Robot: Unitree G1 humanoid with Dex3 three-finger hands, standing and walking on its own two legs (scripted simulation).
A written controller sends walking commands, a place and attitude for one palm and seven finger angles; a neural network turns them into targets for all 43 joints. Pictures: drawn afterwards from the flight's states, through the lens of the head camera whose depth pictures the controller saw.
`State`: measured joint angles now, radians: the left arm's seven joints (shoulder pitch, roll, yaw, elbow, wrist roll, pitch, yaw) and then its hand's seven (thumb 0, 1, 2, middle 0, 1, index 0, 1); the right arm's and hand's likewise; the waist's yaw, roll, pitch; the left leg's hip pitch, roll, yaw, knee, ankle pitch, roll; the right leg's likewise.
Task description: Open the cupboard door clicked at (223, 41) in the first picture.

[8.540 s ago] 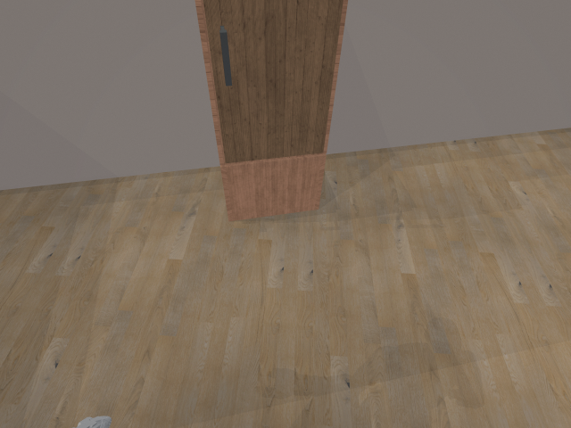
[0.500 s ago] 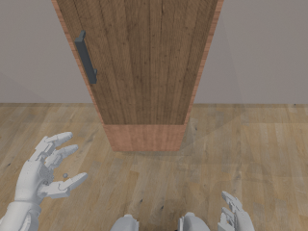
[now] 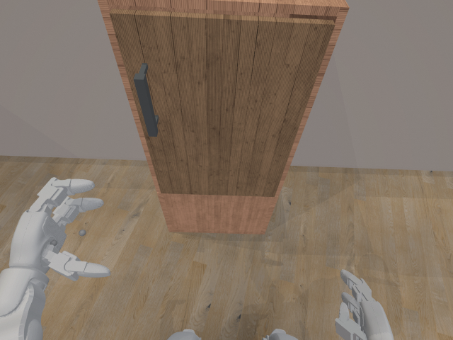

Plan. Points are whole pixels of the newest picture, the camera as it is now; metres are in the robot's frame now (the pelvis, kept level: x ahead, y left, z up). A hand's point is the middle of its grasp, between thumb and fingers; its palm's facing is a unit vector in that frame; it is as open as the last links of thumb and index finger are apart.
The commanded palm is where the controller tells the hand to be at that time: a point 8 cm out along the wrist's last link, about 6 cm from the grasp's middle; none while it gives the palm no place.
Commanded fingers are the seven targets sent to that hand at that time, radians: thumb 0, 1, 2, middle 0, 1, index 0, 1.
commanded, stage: raise the hand with hooked fingers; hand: left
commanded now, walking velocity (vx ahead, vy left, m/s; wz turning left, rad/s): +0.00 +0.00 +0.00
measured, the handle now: (148, 102) +0.56 +0.22 +0.07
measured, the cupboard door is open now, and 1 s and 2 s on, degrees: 0 0 0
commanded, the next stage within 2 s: move the hooked fingers beside the handle in 0.80 s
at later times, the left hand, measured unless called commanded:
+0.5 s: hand (75, 196) +0.31 +0.27 +0.09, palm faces +0.06 -1.00 -0.03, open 13.9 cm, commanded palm +0.27 +0.31 +0.09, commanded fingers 0.00 -0.50 0.30 -0.30 -1.20 -0.30 -1.20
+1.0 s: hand (80, 200) +0.30 +0.26 +0.09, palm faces +0.09 -1.00 -0.03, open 13.9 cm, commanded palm +0.28 +0.31 +0.09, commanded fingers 0.00 -0.50 0.30 -0.30 -1.20 -0.30 -1.20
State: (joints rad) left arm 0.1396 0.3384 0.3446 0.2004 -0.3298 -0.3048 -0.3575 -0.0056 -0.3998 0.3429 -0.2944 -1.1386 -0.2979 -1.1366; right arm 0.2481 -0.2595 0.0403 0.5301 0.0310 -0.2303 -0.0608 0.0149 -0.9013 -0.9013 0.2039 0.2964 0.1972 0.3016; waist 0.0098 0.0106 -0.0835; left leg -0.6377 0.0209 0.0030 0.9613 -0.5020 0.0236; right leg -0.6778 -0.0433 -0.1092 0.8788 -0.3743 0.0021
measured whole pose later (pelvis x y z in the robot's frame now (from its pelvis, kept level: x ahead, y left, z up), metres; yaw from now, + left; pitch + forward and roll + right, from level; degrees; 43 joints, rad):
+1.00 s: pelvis +0.00 -0.02 +0.01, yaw +0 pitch +9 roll -1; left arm -0.11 0.40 0.44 0.49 -0.33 -0.29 -0.45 -0.01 -0.50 0.30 -0.30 -1.20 -0.31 -1.20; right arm 0.27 -0.27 0.05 0.57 0.03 -0.17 -0.08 0.01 -0.90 -0.90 0.21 0.30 0.20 0.30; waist 0.01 0.02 -0.06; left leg -0.55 0.03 0.01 0.85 -0.45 0.00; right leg -0.61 -0.03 -0.10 0.79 -0.33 -0.02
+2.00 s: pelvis +0.00 +0.00 +0.00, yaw -2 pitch +16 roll -3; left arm -0.65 0.56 0.49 1.02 -0.19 -0.36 -0.43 -0.01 -0.50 0.30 -0.30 -1.20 -0.30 -1.20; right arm 0.34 -0.28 0.04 0.59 0.01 -0.02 -0.05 0.01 -0.90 -0.90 0.21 0.30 0.20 0.30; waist -0.08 0.00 -0.08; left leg -0.74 0.03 0.03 0.94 -0.48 0.03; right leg -0.79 -0.02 -0.08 0.85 -0.33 0.01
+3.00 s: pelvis +0.01 +0.01 -0.01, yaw -3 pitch +21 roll -4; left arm -0.82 0.68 0.54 1.15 -0.13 -0.36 -0.43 -0.01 -0.50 0.30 -0.30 -1.20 -0.30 -1.20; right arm 0.39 -0.28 0.05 0.58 -0.01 0.11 -0.03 0.01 -0.90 -0.90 0.21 0.30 0.20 0.30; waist -0.15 0.00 -0.08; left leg -0.85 0.06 0.02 0.98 -0.51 0.03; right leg -0.88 0.00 -0.08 0.85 -0.34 0.01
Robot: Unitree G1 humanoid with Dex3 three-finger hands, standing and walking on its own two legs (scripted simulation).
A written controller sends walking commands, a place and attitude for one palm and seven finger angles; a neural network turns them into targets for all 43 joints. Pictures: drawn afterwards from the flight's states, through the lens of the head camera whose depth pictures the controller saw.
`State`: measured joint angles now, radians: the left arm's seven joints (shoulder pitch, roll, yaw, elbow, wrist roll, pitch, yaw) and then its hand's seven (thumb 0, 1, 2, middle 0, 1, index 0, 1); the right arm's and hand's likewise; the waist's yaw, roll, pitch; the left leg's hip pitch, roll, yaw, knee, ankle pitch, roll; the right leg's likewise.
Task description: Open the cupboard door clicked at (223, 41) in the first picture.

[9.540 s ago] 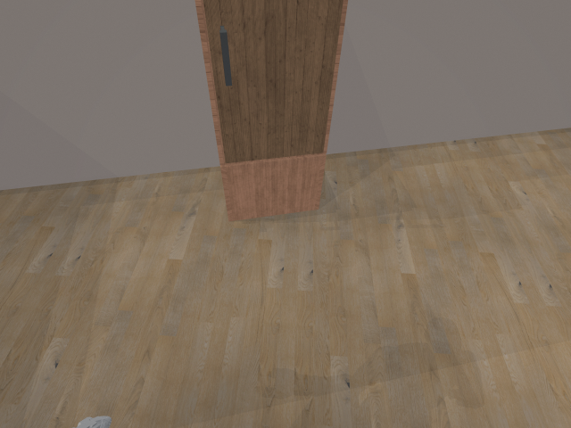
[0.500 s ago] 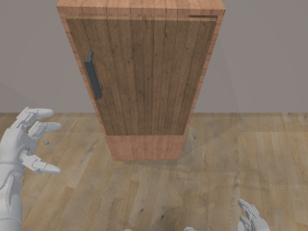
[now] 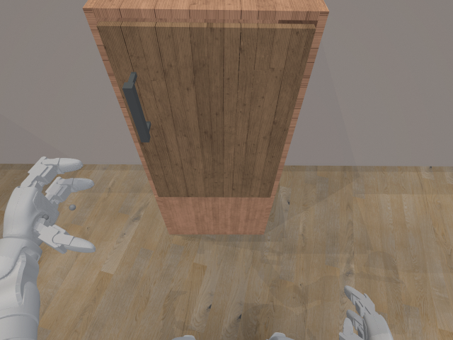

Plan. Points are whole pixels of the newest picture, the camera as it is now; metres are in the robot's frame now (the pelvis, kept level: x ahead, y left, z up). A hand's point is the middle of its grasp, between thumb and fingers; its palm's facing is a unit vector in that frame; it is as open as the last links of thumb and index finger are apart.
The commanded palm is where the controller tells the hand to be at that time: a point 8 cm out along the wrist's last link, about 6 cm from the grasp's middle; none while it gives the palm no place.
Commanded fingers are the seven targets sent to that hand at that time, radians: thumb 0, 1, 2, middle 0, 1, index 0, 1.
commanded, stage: move the hooked fingers beside the handle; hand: left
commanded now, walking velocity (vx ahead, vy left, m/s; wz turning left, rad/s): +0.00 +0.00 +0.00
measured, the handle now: (139, 109) +0.56 +0.24 +0.06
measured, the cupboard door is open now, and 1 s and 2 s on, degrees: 0 0 0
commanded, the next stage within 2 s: none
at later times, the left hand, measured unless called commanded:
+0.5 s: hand (83, 172) +0.37 +0.29 +0.07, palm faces +0.08 -1.00 -0.02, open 13.9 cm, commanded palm +0.34 +0.33 +0.07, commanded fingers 0.00 -0.50 0.30 -0.30 -1.20 -0.30 -1.20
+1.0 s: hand (98, 148) +0.43 +0.29 +0.06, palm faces +0.05 -1.00 -0.01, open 13.9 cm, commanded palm +0.41 +0.33 +0.06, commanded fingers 0.00 -0.50 0.30 -0.30 -1.20 -0.30 -1.20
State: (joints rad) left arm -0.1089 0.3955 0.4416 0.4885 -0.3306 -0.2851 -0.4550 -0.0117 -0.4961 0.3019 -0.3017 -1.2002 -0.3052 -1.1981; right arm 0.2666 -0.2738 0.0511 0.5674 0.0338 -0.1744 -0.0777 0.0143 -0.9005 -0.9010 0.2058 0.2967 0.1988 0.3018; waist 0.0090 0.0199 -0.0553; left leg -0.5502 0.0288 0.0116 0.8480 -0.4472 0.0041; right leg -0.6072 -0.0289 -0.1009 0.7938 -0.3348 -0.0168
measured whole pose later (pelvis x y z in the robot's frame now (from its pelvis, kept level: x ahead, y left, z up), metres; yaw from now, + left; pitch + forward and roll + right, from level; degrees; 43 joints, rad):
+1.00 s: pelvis +0.00 +0.02 -0.01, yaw -2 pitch +16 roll -3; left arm -0.65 0.56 0.49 1.02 -0.19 -0.36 -0.43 -0.01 -0.50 0.30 -0.30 -1.20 -0.30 -1.20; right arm 0.34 -0.28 0.04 0.59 0.01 -0.02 -0.05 0.01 -0.90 -0.90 0.21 0.30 0.20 0.30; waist -0.08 0.00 -0.08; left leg -0.74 0.03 0.03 0.94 -0.48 0.03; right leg -0.79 -0.02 -0.08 0.85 -0.33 0.01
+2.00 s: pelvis +0.01 +0.02 -0.02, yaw -3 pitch +21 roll -4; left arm -0.82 0.68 0.54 1.15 -0.13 -0.36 -0.43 -0.01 -0.50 0.30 -0.30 -1.20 -0.30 -1.20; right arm 0.39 -0.28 0.05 0.58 -0.01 0.11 -0.03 0.01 -0.90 -0.90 0.21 0.30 0.20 0.30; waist -0.15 0.00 -0.08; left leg -0.85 0.06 0.02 0.98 -0.51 0.03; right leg -0.88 0.00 -0.08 0.85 -0.34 0.01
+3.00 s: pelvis +0.01 +0.02 -0.02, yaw -3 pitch +20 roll -4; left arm -0.80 0.58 0.48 1.11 -0.14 -0.38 -0.34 -0.01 -0.50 0.30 -0.30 -1.20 -0.30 -1.20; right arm 0.39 -0.27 0.05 0.59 -0.01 0.09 -0.02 0.01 -0.90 -0.90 0.21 0.30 0.20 0.30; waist -0.14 0.01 -0.09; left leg -0.83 0.05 0.02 0.98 -0.51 0.03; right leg -0.87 0.00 -0.08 0.86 -0.34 0.01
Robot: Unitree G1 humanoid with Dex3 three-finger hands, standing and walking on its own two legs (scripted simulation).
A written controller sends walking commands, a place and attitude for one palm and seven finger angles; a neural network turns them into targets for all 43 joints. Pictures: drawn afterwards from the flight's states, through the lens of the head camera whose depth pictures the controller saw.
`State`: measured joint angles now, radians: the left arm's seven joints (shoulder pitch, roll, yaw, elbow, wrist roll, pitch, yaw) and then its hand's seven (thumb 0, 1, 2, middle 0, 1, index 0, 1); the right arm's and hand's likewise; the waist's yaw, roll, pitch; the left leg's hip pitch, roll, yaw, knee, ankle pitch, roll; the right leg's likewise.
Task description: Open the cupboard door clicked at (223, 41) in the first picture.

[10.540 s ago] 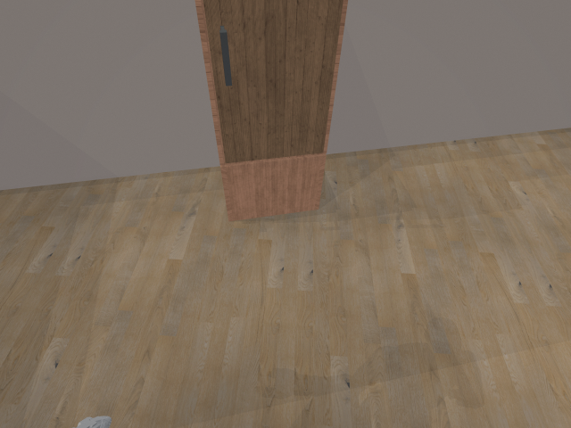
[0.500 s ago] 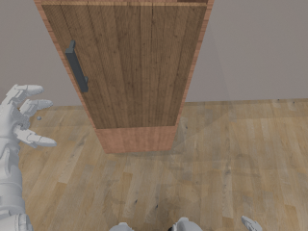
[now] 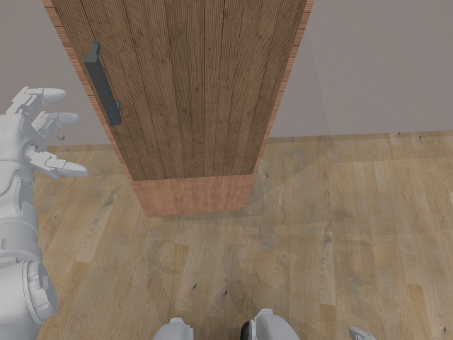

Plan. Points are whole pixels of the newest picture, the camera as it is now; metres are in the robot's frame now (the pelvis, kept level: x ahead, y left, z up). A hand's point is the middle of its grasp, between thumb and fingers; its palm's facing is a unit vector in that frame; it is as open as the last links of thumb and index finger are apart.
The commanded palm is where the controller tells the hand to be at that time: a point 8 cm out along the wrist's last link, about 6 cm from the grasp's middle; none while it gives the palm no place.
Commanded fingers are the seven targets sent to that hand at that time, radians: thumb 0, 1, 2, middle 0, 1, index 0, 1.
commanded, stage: move the hooked fingers beside the handle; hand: left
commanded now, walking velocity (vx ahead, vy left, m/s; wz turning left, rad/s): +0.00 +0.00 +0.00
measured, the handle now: (106, 86) +0.55 +0.23 +0.07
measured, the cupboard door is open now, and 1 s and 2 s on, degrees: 0 0 0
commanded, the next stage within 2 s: slide the fingers in behind the handle in 1.30 s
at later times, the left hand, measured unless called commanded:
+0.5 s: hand (72, 108) +0.49 +0.28 +0.08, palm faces +0.09 -1.00 -0.02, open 13.9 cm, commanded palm +0.47 +0.32 +0.07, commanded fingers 0.00 -0.50 0.30 -0.30 -1.20 -0.30 -1.20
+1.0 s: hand (73, 109) +0.50 +0.28 +0.07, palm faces +0.07 -1.00 -0.01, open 13.9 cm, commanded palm +0.47 +0.32 +0.07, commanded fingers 0.00 -0.50 0.30 -0.30 -1.20 -0.30 -1.20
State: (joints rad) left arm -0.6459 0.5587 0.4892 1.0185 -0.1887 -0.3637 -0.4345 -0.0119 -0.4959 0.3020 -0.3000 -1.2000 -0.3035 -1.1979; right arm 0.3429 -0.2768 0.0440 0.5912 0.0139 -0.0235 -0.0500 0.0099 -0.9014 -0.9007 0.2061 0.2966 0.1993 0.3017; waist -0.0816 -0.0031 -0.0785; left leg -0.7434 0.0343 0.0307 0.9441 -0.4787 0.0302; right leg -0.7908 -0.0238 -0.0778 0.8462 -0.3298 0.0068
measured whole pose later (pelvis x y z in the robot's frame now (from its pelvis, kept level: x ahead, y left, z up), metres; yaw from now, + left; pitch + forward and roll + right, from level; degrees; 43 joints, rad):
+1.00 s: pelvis +0.01 +0.00 -0.01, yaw -1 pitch +21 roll -4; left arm -0.82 0.68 0.54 1.15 -0.13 -0.36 -0.43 -0.01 -0.50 0.30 -0.30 -1.20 -0.30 -1.20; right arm 0.39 -0.28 0.05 0.58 -0.01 0.11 -0.03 0.01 -0.90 -0.90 0.21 0.30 0.20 0.30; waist -0.15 0.00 -0.08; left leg -0.85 0.06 0.02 0.98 -0.51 0.03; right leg -0.88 0.00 -0.08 0.85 -0.34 0.01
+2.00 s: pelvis +0.01 +0.00 -0.01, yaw -1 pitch +20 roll -4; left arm -0.80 0.58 0.48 1.11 -0.14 -0.38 -0.34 -0.01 -0.50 0.30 -0.30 -1.20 -0.30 -1.20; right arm 0.39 -0.27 0.05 0.59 -0.01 0.09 -0.02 0.01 -0.90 -0.90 0.21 0.30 0.20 0.30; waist -0.14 0.01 -0.09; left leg -0.83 0.05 0.02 0.98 -0.51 0.03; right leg -0.87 0.00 -0.08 0.86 -0.34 0.01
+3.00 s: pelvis +0.00 -0.01 -0.01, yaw +0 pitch +19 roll -3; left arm -0.85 0.49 0.41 1.15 -0.10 -0.42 -0.22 -0.01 -0.50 0.30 -0.30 -1.20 -0.29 -1.20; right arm 0.38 -0.27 0.03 0.62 -0.02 0.05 -0.01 0.01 -0.90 -0.90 0.20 0.30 0.20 0.30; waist -0.14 0.02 -0.09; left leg -0.84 0.04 0.02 0.99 -0.49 0.02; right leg -0.88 -0.01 -0.08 0.89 -0.34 0.00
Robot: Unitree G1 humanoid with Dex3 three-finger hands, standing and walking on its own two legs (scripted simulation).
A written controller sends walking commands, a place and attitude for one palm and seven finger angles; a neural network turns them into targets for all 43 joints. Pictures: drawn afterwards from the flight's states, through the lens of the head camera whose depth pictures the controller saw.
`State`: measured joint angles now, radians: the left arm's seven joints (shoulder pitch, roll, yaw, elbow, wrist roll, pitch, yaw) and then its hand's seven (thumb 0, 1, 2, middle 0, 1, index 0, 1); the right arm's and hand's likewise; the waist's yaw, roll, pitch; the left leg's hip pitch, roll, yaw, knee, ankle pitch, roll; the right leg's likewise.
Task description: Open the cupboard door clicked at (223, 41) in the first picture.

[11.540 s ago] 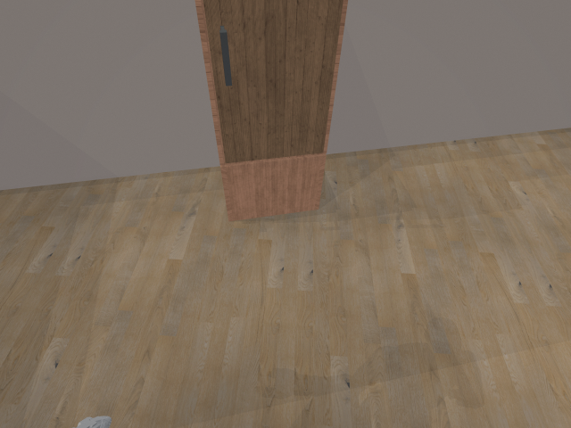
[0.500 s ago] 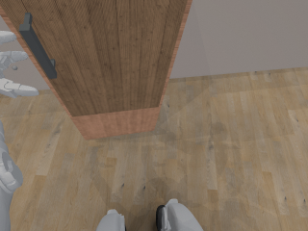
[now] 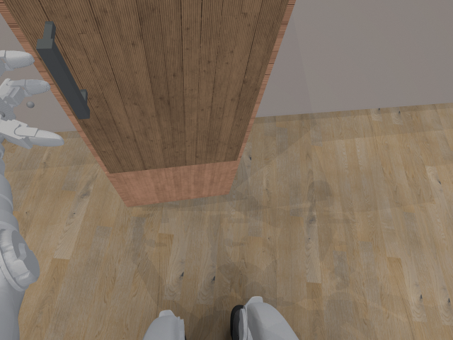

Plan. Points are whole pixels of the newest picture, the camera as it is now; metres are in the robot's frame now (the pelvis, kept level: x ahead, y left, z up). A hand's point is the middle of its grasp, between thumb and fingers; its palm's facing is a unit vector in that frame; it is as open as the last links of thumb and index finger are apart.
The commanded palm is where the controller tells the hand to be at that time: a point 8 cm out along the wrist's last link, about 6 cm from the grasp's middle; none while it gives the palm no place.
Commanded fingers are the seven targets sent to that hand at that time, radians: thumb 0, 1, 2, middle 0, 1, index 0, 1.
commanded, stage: move the hooked fingers beside the handle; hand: left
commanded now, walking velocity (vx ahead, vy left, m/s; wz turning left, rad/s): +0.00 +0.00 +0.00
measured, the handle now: (68, 75) +0.53 +0.24 +0.08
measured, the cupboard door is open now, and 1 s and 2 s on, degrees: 0 0 0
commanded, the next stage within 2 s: slide the fingers in behind the handle in 0.30 s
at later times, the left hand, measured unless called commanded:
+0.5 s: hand (32, 105) +0.48 +0.29 +0.07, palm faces +0.10 -0.99 -0.01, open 13.9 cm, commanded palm +0.45 +0.32 +0.07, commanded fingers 0.00 -0.50 0.30 -0.30 -1.20 -0.30 -1.20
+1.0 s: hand (52, 106) +0.47 +0.26 +0.08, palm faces +0.10 -1.00 -0.01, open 13.9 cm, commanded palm +0.45 +0.29 +0.07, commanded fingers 0.00 -0.50 0.30 -0.30 -1.20 -0.30 -1.20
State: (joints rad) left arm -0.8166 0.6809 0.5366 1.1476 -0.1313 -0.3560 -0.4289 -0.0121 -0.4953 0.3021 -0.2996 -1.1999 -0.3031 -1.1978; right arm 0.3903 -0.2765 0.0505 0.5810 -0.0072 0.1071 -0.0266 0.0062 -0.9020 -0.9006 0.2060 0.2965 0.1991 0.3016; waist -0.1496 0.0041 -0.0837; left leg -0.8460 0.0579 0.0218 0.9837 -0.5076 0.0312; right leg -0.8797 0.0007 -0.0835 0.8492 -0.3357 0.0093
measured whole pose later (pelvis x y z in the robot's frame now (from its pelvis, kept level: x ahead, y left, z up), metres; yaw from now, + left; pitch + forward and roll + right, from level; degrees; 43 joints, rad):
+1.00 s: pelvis +0.00 +0.00 +0.00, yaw +0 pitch +20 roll -4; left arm -0.80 0.58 0.48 1.11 -0.14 -0.38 -0.34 -0.01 -0.50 0.30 -0.30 -1.20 -0.30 -1.20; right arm 0.39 -0.27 0.05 0.59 -0.01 0.09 -0.02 0.01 -0.90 -0.90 0.21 0.30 0.20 0.30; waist -0.14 0.01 -0.09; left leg -0.83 0.05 0.02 0.98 -0.51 0.03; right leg -0.87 0.00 -0.08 0.86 -0.34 0.01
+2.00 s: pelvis -0.01 -0.01 +0.00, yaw +1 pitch +19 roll -3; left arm -0.85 0.49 0.41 1.15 -0.10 -0.42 -0.22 -0.01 -0.50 0.30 -0.30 -1.20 -0.29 -1.20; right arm 0.38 -0.27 0.03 0.62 -0.02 0.05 -0.01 0.01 -0.90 -0.90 0.20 0.30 0.20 0.30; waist -0.14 0.02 -0.09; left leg -0.84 0.04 0.02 0.99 -0.49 0.02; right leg -0.88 -0.01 -0.08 0.89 -0.34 0.00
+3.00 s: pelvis -0.01 -0.01 +0.00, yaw +1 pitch +19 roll -3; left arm -0.80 0.47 0.41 1.10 -0.11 -0.42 -0.21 0.01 0.76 0.82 -0.37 -1.35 -0.36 -1.35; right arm 0.38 -0.26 0.03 0.62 -0.02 0.07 0.00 0.01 -0.90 -0.90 0.20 0.30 0.20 0.30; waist -0.13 0.02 -0.09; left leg -0.81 0.04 0.02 0.97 -0.50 0.02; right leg -0.87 -0.01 -0.07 0.88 -0.35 0.00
